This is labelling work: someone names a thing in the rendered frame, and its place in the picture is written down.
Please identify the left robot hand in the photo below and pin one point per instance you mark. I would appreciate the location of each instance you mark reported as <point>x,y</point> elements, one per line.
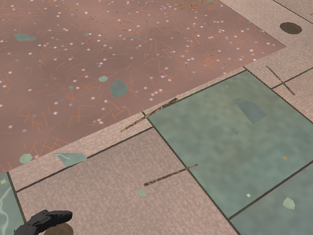
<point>42,221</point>

